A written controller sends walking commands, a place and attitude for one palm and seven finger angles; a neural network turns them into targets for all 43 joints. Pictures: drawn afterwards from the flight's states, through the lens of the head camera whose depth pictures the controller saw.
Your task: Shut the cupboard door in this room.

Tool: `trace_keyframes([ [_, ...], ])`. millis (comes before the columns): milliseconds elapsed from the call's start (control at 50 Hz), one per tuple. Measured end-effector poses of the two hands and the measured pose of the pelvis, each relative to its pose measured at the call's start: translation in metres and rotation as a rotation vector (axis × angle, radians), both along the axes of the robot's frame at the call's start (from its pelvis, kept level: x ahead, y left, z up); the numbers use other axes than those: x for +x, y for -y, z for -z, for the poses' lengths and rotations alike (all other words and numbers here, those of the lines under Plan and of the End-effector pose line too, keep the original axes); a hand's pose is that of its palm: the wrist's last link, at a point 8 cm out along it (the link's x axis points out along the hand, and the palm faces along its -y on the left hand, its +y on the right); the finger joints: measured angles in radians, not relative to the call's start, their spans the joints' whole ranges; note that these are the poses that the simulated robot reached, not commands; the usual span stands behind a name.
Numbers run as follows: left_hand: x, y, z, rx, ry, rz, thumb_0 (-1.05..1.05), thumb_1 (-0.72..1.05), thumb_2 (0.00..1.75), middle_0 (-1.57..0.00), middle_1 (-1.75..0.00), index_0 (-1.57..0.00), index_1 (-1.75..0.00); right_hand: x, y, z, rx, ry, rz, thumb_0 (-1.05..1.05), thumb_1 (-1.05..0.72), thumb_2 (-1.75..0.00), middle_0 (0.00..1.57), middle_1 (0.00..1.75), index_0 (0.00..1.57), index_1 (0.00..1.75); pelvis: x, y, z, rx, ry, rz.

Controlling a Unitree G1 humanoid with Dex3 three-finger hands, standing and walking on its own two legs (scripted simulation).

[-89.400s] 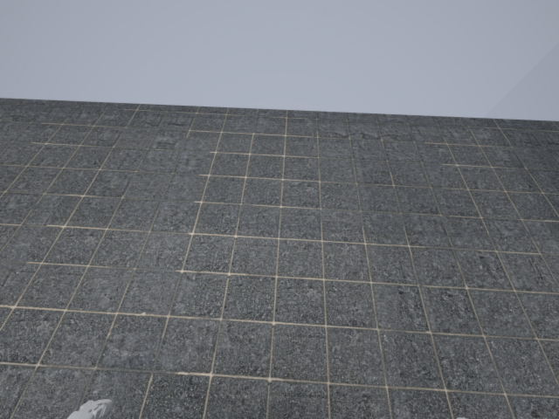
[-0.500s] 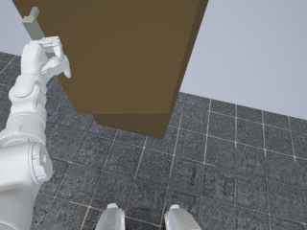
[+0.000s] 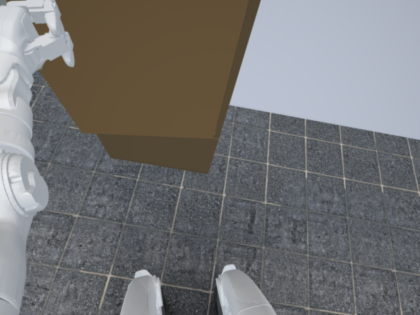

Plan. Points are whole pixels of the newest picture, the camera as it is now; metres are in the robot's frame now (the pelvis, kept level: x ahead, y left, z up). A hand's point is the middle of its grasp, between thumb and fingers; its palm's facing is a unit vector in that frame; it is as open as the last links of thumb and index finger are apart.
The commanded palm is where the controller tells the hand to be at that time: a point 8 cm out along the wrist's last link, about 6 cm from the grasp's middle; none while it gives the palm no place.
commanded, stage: push the door shut along its arc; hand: left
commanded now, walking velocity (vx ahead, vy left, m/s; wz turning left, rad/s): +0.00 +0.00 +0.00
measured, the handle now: (15, 19) +0.62 +0.25 +0.12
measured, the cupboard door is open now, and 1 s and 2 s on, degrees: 9 3 3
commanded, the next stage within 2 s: pull the fist back off the door in 0.46 s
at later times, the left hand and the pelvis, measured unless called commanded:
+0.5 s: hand (77, 21) +0.60 +0.15 +0.13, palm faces -0.26 -0.97 -0.03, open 3.1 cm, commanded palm +0.62 +0.16 +0.12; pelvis +0.00 +0.01 -0.02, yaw -1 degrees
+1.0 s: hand (101, 21) +0.60 +0.11 +0.13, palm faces +0.15 -0.99 +0.01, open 3.1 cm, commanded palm +0.56 +0.15 +0.12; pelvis +0.01 +0.00 +0.01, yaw +0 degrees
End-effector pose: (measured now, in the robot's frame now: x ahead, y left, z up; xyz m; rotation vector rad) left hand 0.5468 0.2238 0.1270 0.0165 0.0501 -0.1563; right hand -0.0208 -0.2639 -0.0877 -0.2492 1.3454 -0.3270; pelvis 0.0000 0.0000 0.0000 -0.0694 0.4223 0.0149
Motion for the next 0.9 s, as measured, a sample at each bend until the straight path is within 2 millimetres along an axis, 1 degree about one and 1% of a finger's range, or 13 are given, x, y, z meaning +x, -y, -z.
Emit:
trace_keyframes([
  [120,0.015,0.004,-0.002,0.011,0.004,0.034,0.02,0.90,0.90,-1.30,-1.50,-1.30,-1.50,-0.013,-0.004,0.001,-0.012,-0.030,0.024,0.00,-0.90,-0.90,0.21,0.30,0.21,0.30,0.000,-0.003,0.005,-0.007,-0.023,0.005],
  [260,0.027,0.015,-0.007,-0.004,0.006,0.075,0.02,0.90,0.90,-1.30,-1.50,-1.30,-1.50,-0.029,-0.012,0.000,-0.003,-0.077,0.046,0.00,-0.90,-0.90,0.21,0.30,0.21,0.30,0.001,-0.006,0.006,-0.010,-0.037,0.010],
  [420,0.040,0.019,-0.005,-0.003,-0.014,0.096,0.02,0.89,0.90,-1.30,-1.50,-1.30,-1.50,-0.039,-0.019,-0.001,-0.013,-0.092,0.062,0.00,-0.90,-0.90,0.21,0.30,0.21,0.30,0.002,-0.009,0.010,-0.019,-0.053,0.014],
  [580,0.051,0.021,-0.005,0.025,0.012,0.123,0.02,0.90,0.92,-1.30,-1.50,-1.30,-1.50,-0.048,-0.024,0.003,-0.024,-0.134,0.061,0.00,-0.90,-0.90,0.21,0.30,0.21,0.30,-0.001,-0.012,0.019,-0.029,-0.084,0.006],
  [620,0.052,0.020,-0.003,-0.053,0.011,0.046,0.03,0.87,0.91,-1.30,-1.50,-1.30,-1.50,-0.049,-0.026,0.004,-0.015,-0.144,0.044,0.00,-0.90,-0.90,0.21,0.30,0.21,0.30,-0.001,-0.013,0.020,-0.033,-0.094,0.004],
  [680,0.052,0.021,0.004,-0.124,-0.008,-0.141,0.03,0.84,0.90,-1.30,-1.50,-1.30,-1.50,-0.048,-0.031,0.005,0.025,-0.152,0.013,0.00,-0.91,-0.90,0.21,0.30,0.21,0.30,-0.001,-0.013,0.020,-0.031,-0.103,0.000],
  [720,0.049,0.022,0.008,-0.101,-0.007,-0.252,0.03,0.84,0.89,-1.30,-1.50,-1.30,-1.50,-0.046,-0.035,0.006,0.058,-0.154,-0.007,0.00,-0.91,-0.90,0.21,0.30,0.21,0.30,0.000,-0.012,0.019,-0.029,-0.103,-0.002],
  [760,0.044,0.027,0.009,-0.025,0.015,-0.320,0.03,0.85,0.89,-1.30,-1.50,-1.30,-1.50,-0.044,-0.039,0.008,0.091,-0.151,-0.018,0.00,-0.91,-0.90,0.21,0.30,0.21,0.30,0.001,-0.011,0.018,-0.026,-0.101,-0.004],
  [820,0.036,0.040,0.007,0.055,0.047,-0.331,0.02,0.87,0.89,-1.30,-1.50,-1.30,-1.50,-0.040,-0.043,0.009,0.132,-0.144,-0.015,0.00,-0.91,-0.90,0.21,0.30,0.21,0.30,0.003,-0.008,0.013,-0.021,-0.085,-0.006],
  [900,0.029,0.060,0.006,0.026,-0.002,-0.283,0.02,0.89,0.90,-1.30,-1.50,-1.30,-1.50,-0.034,-0.041,0.005,0.151,-0.123,0.004,0.00,-0.91,-0.90,0.21,0.30,0.21,0.30,0.007,-0.003,0.003,-0.013,-0.052,-0.007],
])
